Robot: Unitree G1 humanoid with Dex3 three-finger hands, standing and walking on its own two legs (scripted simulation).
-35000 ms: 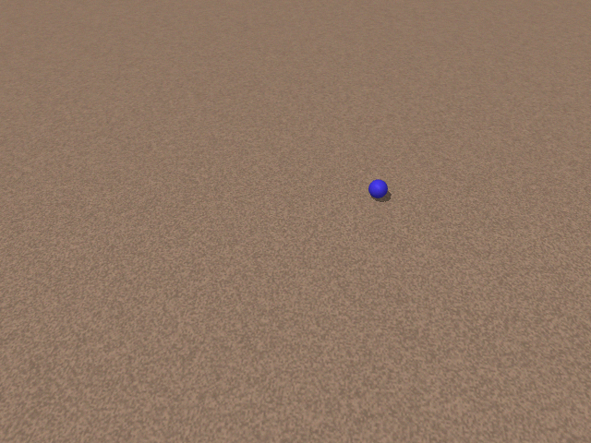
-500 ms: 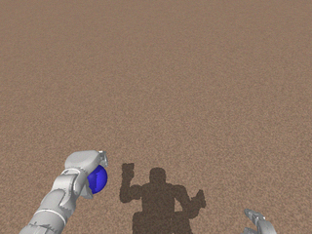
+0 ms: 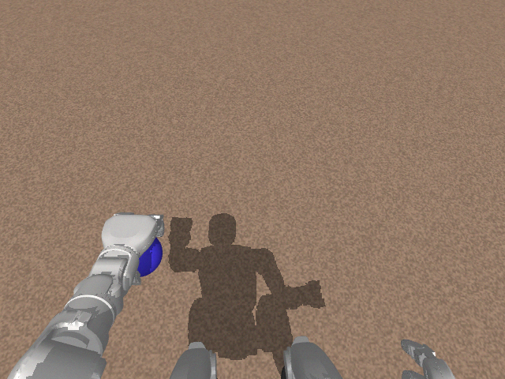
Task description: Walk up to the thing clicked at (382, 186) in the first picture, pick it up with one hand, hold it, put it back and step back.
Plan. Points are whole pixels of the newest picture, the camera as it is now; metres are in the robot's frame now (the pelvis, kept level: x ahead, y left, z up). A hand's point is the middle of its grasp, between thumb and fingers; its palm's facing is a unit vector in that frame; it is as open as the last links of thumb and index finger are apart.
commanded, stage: crouch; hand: left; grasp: from above
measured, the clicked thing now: (139, 253) +0.37 +0.21 -0.13
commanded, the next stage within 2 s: lower in 1.48 s
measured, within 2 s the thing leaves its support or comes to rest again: neither
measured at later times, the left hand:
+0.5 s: hand (169, 263) +0.41 +0.20 -0.34, palm faces -0.46 +0.03 -0.89, open 10.7 cm
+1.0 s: hand (177, 265) +0.44 +0.20 -0.45, palm faces -0.46 +0.00 -0.89, open 10.7 cm
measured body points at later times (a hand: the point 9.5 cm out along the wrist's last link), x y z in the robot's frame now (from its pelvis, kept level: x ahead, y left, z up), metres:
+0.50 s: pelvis -0.04 +0.01 -0.20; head +0.16 +0.03 +0.20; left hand +0.43 +0.19 -0.29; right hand -0.02 -0.26 -0.33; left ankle +0.04 +0.13 -0.66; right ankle +0.04 -0.14 -0.66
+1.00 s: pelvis -0.04 +0.00 -0.29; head +0.20 +0.03 +0.09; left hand +0.46 +0.19 -0.40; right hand +0.00 -0.28 -0.41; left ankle +0.04 +0.13 -0.66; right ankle +0.04 -0.14 -0.66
